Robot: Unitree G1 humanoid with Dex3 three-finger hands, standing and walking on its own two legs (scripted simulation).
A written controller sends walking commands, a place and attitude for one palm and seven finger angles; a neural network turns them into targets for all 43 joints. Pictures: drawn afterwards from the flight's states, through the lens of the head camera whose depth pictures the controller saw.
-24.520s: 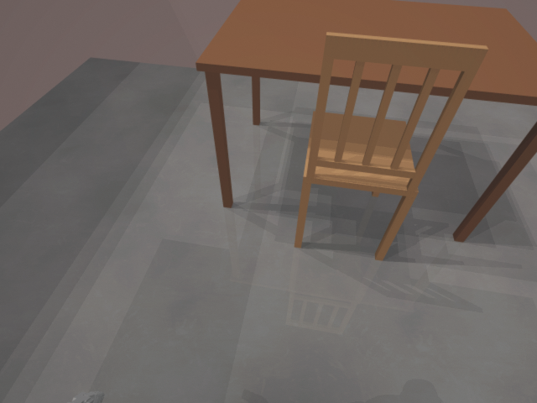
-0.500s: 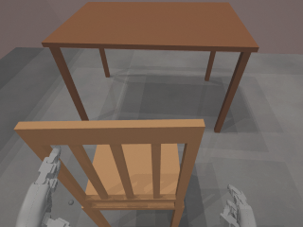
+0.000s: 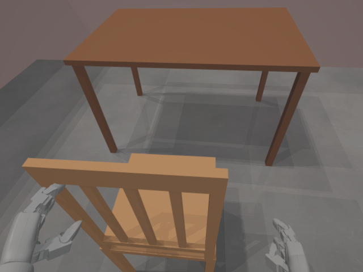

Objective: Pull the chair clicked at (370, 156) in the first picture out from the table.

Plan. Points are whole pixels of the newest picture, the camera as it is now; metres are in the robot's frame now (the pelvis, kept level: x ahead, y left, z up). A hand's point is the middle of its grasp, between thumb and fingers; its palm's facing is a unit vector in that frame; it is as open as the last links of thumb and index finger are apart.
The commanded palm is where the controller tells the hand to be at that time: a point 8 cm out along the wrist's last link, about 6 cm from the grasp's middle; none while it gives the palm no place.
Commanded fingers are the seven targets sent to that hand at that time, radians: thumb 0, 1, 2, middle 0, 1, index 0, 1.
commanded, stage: draw the hand back to the body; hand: left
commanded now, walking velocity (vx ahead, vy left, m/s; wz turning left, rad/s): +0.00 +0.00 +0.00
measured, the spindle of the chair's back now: (143, 219) +0.25 +0.15 -0.07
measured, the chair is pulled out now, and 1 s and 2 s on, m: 0.58 0.58 0.58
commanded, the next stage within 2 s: step back with the hand held close in 0.46 s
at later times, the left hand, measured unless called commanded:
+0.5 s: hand (60, 228) +0.16 +0.26 +0.08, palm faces +0.33 -0.78 -0.53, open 6.6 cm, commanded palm +0.14 +0.29 +0.18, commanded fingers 0.00 0.90 0.90 -0.20 -0.30 -0.20 -0.30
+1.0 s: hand (40, 241) +0.13 +0.25 +0.11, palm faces +0.21 -0.79 -0.57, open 6.9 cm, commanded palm +0.08 +0.30 +0.18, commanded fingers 0.00 0.90 0.90 -0.20 -0.30 -0.20 -0.30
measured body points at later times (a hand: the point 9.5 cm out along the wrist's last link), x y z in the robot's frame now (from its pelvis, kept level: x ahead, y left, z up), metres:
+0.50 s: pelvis +0.01 -0.01 +0.00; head +0.01 -0.04 +0.45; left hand +0.14 +0.29 +0.11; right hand +0.22 -0.21 -0.09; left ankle -0.01 +0.15 -0.73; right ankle -0.04 -0.12 -0.73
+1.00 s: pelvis -0.06 +0.00 +0.00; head +0.00 +0.00 +0.44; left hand +0.11 +0.29 +0.15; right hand +0.13 -0.23 -0.09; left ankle -0.01 +0.15 -0.73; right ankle -0.04 -0.12 -0.73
